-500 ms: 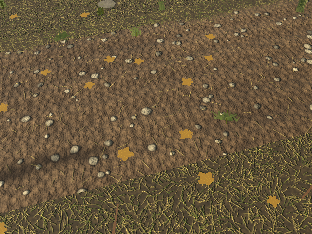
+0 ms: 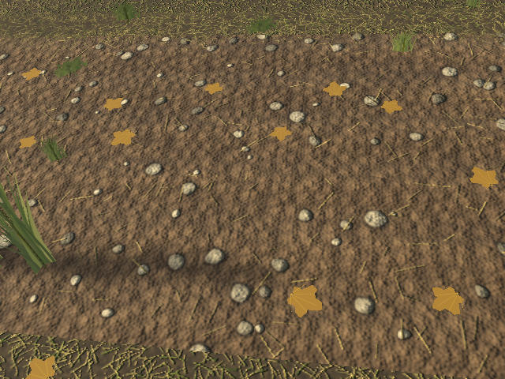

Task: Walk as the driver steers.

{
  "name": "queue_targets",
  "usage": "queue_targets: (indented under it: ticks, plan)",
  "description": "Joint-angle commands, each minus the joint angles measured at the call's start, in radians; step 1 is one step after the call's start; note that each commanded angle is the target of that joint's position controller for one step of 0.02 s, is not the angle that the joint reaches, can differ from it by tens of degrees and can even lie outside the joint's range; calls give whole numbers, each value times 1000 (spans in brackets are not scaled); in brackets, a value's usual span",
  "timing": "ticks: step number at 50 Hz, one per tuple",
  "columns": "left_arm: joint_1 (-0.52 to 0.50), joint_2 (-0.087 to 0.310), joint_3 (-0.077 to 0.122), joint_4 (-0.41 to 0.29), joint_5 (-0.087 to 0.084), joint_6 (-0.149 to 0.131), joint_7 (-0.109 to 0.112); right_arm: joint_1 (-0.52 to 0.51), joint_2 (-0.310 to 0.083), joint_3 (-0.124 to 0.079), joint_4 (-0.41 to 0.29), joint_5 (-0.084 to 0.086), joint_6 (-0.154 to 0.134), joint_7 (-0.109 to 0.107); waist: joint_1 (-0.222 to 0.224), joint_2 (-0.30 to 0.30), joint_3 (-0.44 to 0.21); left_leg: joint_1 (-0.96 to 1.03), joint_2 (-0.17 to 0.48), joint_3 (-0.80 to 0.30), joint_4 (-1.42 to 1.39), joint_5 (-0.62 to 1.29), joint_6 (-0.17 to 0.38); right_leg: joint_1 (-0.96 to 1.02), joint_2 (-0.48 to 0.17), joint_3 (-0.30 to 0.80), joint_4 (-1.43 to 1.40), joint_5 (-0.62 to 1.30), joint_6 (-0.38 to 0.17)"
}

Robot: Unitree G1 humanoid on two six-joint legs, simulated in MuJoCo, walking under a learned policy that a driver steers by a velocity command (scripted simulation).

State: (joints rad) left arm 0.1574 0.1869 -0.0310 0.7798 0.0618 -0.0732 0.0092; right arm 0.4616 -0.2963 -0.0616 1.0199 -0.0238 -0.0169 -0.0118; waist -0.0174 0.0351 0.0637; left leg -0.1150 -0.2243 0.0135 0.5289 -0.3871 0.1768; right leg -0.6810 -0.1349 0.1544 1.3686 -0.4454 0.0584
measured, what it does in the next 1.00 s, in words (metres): walks ahead: right foot, then left foot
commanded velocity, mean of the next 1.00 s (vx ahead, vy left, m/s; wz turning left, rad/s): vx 0.29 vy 0.00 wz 0.25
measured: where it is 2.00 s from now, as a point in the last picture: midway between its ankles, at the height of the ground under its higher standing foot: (355, 316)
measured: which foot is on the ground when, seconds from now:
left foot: down 0.00-0.12, up 0.14-0.48, down 0.50-0.82, up 0.84-1.00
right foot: up 0.00-0.12, down 0.14-0.50, up 0.52-0.78, down 0.80-1.00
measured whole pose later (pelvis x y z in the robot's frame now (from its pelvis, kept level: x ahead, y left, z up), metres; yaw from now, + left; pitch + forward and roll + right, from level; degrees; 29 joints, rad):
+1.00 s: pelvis +0.44 -0.06 +0.02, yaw +10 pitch +2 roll +2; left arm 0.15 0.30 0.08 0.87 -0.03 0.00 0.04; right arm 0.04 -0.29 -0.08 0.84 0.01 0.01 -0.05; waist 0.03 -0.02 0.06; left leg -0.42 -0.09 -0.05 0.81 -0.45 -0.02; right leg -0.31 0.00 0.14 0.48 -0.20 0.02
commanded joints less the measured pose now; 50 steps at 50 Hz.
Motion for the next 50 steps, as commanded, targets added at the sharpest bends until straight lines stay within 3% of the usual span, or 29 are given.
queue_targets:
  ticks: [1,3,4,6,7,8,9,10,11,12,15,19,22,25,26,27,28,29,30,31,34,38,40,41,42,43,45,47,50]
  plan:
    - [-50,148,30,-102,-19,-9,-35,-229,-185,-33,-155,12,-86,-5,122,-136,191,-785,266,-351,-429,103,133,538,-6,-107,-521,441,48]
    - [54,180,51,-51,-58,-1,-34,-205,-205,-51,-153,23,-97,13,106,-18,79,-576,245,-298,-311,320,95,599,38,-139,-588,532,26]
    - [48,199,60,-52,-65,-7,-22,-173,-203,-56,-145,29,-87,21,80,-28,61,-422,221,-279,-202,464,67,561,66,-144,-673,521,17]
    - [205,230,79,-7,-34,-27,2,-113,-208,-64,-129,32,-58,24,141,-70,-77,-238,142,-243,235,780,-19,706,157,-197,-810,456,1]
    - [386,284,100,18,-13,-41,11,-151,-150,-50,-150,34,-63,15,239,-57,-187,-340,101,-226,549,653,-55,899,50,-121,-795,448,-21]
    - [457,361,105,13,12,-40,8,-109,26,-16,-206,33,-63,-3,177,-319,-317,-526,21,-135,973,-264,-86,1041,-333,275,-802,815,-84]
    - [355,398,122,6,-10,-21,-2,-26,-36,-23,-263,42,-55,-9,72,-432,-456,-627,60,-121,1040,-209,-79,1055,-396,660,-956,673,-188]
    - [203,255,101,-50,-66,-25,6,-90,-17,-13,-255,110,-41,-20,85,-417,-276,-716,160,-146,1034,-153,-130,974,-308,500,-981,533,-200]
    - [128,200,91,-44,-70,-19,6,-163,-39,-17,-275,112,-23,-17,83,-318,-164,-712,210,-95,981,-69,-139,812,-255,301,-983,542,-173]
    - [71,181,88,-44,-59,-15,2,-193,-47,-26,-269,92,0,-14,58,-205,-116,-638,242,-76,951,-45,-152,676,-200,184,-994,585,-170]
    - [-24,187,101,-15,-62,-31,0,-221,-11,-23,-308,63,33,3,-9,-164,-24,-489,286,-69,641,-30,-161,437,-154,0,-1083,653,-193]
    - [-63,270,135,-5,-88,-32,18,-287,-18,-9,-326,34,15,30,-10,-136,-133,-296,254,-28,192,280,-165,450,-118,-164,-1070,777,-204]
    - [-49,282,139,17,-109,-26,25,-342,-56,-13,-329,29,9,52,-8,-119,-151,-215,237,-29,52,383,-141,500,-136,-178,-1023,729,-190]
    - [10,252,128,53,-91,-20,20,-260,-144,-49,-283,11,3,35,-56,-32,-183,14,202,-11,-67,583,-75,462,-38,-252,-752,672,-112]
    - [71,199,106,36,-48,-19,12,-222,-243,-65,-296,-6,2,15,-41,182,-263,214,435,-271,-21,1088,31,279,54,-295,-440,220,-40]
    - [173,165,86,49,-61,-11,0,-237,-205,-38,-306,-19,5,15,0,269,-445,329,633,-542,-74,1070,229,162,126,-160,-205,-274,-7]
    - [132,243,105,67,-90,5,-8,-251,-142,-23,-306,0,6,23,-27,132,-418,242,582,-493,-121,826,210,150,91,-86,-148,-241,-7]
    - [63,253,108,51,-101,17,-6,-302,-120,-15,-299,17,0,26,-24,101,-305,170,532,-403,-136,704,165,85,68,-102,-158,-203,-16]
    - [31,238,107,57,-89,28,9,-341,-103,-9,-294,23,-4,24,-14,38,-242,84,497,-360,-154,633,122,86,47,-103,-210,-157,-13]
    - [20,238,111,59,-74,39,24,-386,-92,-4,-290,22,-4,19,11,30,-204,-21,471,-314,-172,618,95,144,31,-97,-282,-116,-4]
    - [51,183,95,83,-70,54,37,-441,-94,-8,-273,1,1,5,53,74,-208,-152,416,-216,-184,684,80,325,59,-135,-497,-34,13]
    - [73,150,79,131,-74,61,15,-447,-52,8,-240,11,9,-11,79,62,-253,-156,409,-152,-156,517,35,522,92,-172,-801,274,-1]
    - [-24,240,96,83,-54,72,4,-393,-107,-13,-220,31,17,-21,46,37,-174,-167,374,-135,-121,258,-42,478,85,-143,-882,375,-59]
    - [-70,314,111,47,-46,76,5,-351,-99,-15,-218,19,22,-29,1,-94,-140,-185,307,-72,-28,102,-96,430,-19,-11,-934,484,-117]
    - [-107,363,131,39,-66,83,6,-364,-70,-16,-225,8,25,-38,-19,-260,-84,-223,180,41,45,33,-151,364,-84,108,-1010,411,-216]
    - [-88,348,137,35,-70,82,9,-428,-73,-20,-236,6,27,-47,27,-282,-38,-272,138,42,125,30,-168,361,-117,217,-1072,344,-267]
    - [-11,316,141,51,-59,58,19,-474,-66,-30,-248,26,24,-48,73,-283,-61,-422,124,-54,356,-160,-175,503,-153,319,-1071,518,-318]
    - [-42,302,150,35,-80,43,28,-422,-66,-37,-233,38,20,-41,32,-206,-116,-482,161,-124,428,-145,-186,597,-137,293,-1007,669,-292]
    - [-81,288,162,14,-104,77,40,-443,-31,-23,-234,44,1,-36,28,-190,-168,-372,150,-103,187,-23,-215,603,-60,261,-983,683,-235]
